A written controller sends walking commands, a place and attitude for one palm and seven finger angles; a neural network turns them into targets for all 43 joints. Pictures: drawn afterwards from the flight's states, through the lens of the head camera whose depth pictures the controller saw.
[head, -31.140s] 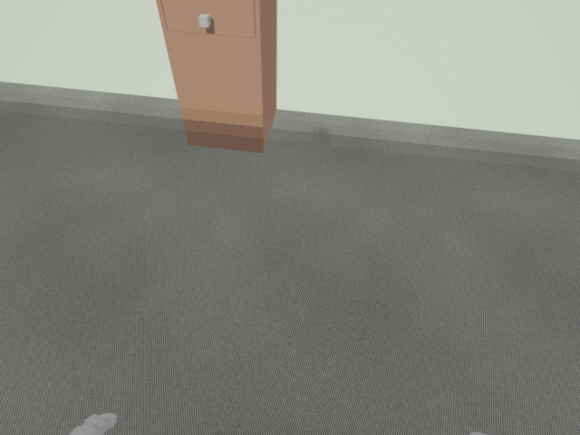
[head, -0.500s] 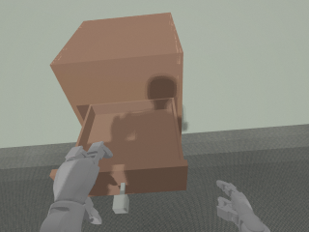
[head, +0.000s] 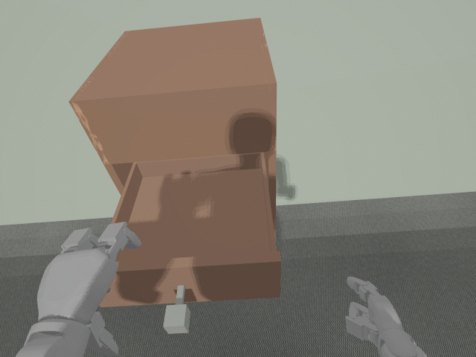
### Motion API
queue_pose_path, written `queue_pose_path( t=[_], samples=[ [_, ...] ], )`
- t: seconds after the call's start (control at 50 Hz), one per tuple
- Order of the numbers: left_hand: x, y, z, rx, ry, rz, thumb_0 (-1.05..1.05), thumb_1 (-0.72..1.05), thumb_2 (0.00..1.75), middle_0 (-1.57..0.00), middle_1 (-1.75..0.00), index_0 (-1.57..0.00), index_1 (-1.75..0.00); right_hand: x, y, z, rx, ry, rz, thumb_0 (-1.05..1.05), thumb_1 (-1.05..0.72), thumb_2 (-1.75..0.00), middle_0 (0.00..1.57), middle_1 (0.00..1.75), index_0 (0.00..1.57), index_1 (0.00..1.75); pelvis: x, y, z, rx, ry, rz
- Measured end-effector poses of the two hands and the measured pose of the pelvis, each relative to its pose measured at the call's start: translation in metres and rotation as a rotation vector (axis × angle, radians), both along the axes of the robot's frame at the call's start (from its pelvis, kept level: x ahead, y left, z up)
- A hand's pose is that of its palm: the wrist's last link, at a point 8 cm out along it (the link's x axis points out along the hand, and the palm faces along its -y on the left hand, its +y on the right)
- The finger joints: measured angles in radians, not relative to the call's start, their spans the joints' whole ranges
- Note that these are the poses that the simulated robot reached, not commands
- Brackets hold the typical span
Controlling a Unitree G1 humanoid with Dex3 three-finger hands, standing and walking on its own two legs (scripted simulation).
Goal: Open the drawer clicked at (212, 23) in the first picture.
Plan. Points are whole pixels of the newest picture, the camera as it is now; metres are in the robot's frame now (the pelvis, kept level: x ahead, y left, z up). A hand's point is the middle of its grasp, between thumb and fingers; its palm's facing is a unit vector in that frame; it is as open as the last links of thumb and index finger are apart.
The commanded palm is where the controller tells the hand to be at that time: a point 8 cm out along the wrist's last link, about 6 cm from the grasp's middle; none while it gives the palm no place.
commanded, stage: draw the hand back to the body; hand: left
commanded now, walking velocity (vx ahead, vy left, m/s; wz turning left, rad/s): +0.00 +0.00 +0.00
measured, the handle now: (178, 307) +0.22 +0.16 -0.06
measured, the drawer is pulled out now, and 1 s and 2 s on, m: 0.30 0.30 0.30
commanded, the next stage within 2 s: step back with the hand held close in 1.10 s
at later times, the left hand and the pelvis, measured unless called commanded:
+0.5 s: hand (97, 246) +0.20 +0.22 +0.16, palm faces +0.34 -0.85 -0.40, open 12.2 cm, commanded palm +0.15 +0.26 +0.18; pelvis +0.03 +0.00 +0.01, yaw +2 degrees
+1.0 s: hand (67, 253) +0.19 +0.25 +0.17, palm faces +0.41 -0.82 -0.40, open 7.9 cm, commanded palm +0.13 +0.29 +0.19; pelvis +0.02 +0.01 +0.01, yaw +3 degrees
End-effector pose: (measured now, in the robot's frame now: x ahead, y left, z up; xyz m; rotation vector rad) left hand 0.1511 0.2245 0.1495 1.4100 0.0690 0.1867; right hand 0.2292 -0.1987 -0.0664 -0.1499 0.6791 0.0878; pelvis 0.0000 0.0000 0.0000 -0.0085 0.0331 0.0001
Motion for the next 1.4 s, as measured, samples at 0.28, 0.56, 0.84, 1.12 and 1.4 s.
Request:
queue_pose_path(
  t=[0.28,0.56,0.84,1.12,1.4],
  samples=[
    [0.003,0.01,0.003,-0.947,-0.23,0.031,-0.01,-0.41,0.34,-0.31,-1.14,-0.31,-1.15,-0.004,0.005,0.011,-0.032,-0.097,-0.043,0.01,-0.91,-0.9,0.2,0.3,0.2,0.3,0.018,-0.004,0.004,0.012,-0.048,0.034],
    [0.015,0.037,0.027,-0.929,-0.314,0.019,-0.01,0.01,0.52,-0.27,-0.87,-0.27,-0.88,-0.014,-0.006,-0.006,-0.053,0.003,-0.092,0.01,-0.91,-0.9,0.2,0.3,0.2,0.3,0.03,0.0,0.009,0.009,-0.035,0.04],
    [0.003,0.061,0.043,-0.876,-0.387,0.046,0.0,0.49,0.73,-0.24,-0.56,-0.24,-0.57,0.0,0.0,0.008,-0.06,-0.055,-0.09,0.01,-0.91,-0.9,0.2,0.3,0.2,0.3,0.024,0.006,0.012,0.004,-0.048,0.049],
    [-0.008,0.062,0.039,-0.904,-0.383,0.057,0.01,0.84,0.88,-0.22,-0.33,-0.21,-0.34,-0.011,0.012,0.007,-0.053,-0.043,-0.057,0.01,-0.91,-0.9,0.2,0.3,0.2,0.3,0.016,0.009,0.013,0.001,-0.057,0.055],
    [-0.005,0.072,0.055,-0.801,-0.393,-0.008,0.01,0.89,0.9,-0.21,-0.3,-0.21,-0.31,-0.032,-0.003,0.0,-0.096,0.056,-0.081,0.01,-0.91,-0.9,0.2,0.3,0.2,0.3,0.003,0.009,0.015,-0.016,-0.003,0.066]
  ],
)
